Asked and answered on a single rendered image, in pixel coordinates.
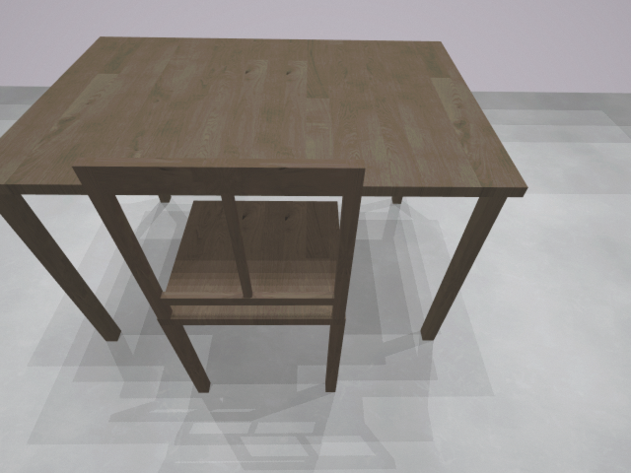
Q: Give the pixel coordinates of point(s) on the chair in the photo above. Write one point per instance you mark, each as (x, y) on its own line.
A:
(241, 262)

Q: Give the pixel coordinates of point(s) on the table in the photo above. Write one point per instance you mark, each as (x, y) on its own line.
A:
(399, 105)

